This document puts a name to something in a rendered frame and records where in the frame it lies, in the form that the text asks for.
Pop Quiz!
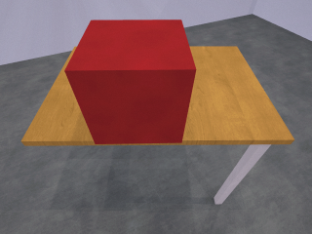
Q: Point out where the carton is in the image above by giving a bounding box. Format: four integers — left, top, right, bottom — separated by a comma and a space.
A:
64, 19, 197, 144

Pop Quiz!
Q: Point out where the table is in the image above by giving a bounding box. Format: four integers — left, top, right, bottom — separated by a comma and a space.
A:
21, 46, 295, 205

